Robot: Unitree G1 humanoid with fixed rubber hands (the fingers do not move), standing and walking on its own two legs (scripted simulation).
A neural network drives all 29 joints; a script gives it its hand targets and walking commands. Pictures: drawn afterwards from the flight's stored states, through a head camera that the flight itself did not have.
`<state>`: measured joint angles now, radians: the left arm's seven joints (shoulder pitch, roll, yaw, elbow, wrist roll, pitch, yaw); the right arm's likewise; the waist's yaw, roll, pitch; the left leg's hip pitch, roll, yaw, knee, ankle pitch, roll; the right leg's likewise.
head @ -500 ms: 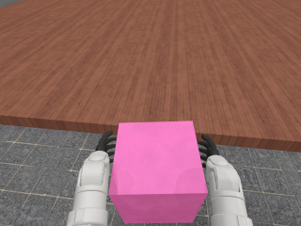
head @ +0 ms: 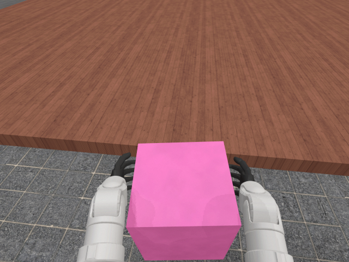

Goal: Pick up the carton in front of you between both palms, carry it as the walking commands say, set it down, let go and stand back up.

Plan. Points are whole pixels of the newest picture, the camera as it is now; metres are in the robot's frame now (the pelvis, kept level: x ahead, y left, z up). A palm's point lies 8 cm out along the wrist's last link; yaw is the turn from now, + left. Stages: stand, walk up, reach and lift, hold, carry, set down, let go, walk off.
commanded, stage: hold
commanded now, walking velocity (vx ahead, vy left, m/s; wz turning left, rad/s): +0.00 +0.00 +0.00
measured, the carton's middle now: (182, 203) +0.28 +0.00 -0.03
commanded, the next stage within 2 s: carry in 0.04 s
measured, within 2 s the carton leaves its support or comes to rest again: neither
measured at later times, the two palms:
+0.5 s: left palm (123, 140) +0.39 +0.15 +0.09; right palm (239, 145) +0.39 -0.14 +0.09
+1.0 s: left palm (125, 83) +0.69 +0.21 +0.08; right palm (206, 84) +0.70 -0.09 +0.08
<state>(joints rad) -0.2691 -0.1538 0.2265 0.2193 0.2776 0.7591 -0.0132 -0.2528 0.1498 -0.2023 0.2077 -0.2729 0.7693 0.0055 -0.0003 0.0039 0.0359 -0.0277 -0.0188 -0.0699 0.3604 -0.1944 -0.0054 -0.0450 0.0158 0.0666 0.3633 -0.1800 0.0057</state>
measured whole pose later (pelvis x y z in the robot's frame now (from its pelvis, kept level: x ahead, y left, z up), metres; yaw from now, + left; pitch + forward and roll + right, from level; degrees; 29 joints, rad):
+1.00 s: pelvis +0.41 +0.05 -0.02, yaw +0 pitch +4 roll +1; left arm -0.25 -0.13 0.16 -0.43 0.09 1.25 0.09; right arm -0.25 0.15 -0.12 -0.40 -0.10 1.23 -0.10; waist 0.00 -0.04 -0.04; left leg -0.48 0.05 0.26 0.57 -0.17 0.09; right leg -0.21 -0.10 -0.07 0.98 -0.47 0.02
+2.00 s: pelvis +1.11 +0.10 +0.02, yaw +1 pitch +5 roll +2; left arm -0.76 -0.01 0.32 -0.09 0.03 1.25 0.12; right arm -0.74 0.07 -0.23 -0.10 -0.10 1.25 -0.15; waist -0.07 -0.01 0.16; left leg -0.80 -0.04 0.17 1.12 -0.41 0.13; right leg -0.39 0.03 0.13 1.50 -0.33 -0.03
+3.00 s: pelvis +1.82 +0.17 +0.13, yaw -1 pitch +6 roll +0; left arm -0.26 -0.16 0.20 -0.23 0.13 1.16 0.07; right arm -0.25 0.15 -0.15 -0.21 -0.11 1.16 -0.12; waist -0.02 0.00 0.03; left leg -0.32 0.02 0.22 0.37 -0.16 0.07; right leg -0.46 -0.03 -0.05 1.06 -0.38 0.00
